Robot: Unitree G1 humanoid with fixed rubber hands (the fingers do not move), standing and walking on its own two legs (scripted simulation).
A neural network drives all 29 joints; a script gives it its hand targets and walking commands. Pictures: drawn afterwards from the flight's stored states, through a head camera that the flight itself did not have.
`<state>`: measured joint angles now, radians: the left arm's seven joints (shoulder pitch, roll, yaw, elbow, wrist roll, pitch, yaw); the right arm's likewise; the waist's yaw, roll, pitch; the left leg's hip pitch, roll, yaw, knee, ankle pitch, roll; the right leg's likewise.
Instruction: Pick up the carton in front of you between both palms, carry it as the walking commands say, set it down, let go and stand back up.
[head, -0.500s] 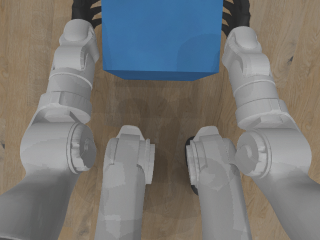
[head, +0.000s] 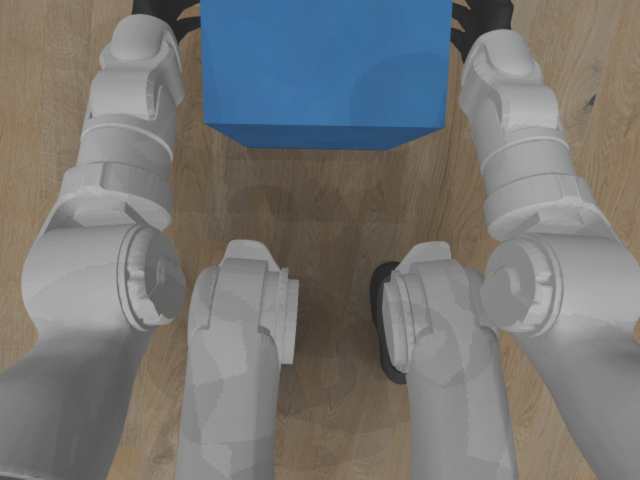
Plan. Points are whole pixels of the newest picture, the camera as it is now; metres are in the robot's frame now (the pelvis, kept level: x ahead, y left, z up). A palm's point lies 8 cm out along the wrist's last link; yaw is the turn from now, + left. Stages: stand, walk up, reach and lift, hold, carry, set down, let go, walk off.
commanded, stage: set down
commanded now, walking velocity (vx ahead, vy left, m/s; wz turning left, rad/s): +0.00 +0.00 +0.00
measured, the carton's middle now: (321, 51) +0.53 +0.02 -0.24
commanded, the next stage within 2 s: let go in 1.56 s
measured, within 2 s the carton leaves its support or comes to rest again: neither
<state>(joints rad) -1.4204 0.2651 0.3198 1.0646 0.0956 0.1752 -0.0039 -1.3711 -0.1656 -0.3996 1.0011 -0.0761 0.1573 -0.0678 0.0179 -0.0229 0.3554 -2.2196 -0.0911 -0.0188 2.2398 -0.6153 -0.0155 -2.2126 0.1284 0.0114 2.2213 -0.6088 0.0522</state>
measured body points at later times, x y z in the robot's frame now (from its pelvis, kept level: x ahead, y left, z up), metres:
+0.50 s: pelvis +0.00 +0.00 -0.01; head +0.37 +0.02 +0.24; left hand +0.54 +0.22 -0.19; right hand +0.54 -0.17 -0.19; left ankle +0.10 +0.11 -0.33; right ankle +0.11 -0.11 -0.33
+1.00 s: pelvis +0.00 +0.00 +0.09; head +0.34 +0.02 +0.39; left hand +0.56 +0.22 -0.03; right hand +0.56 -0.17 -0.03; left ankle +0.10 +0.11 -0.33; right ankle +0.11 -0.11 -0.33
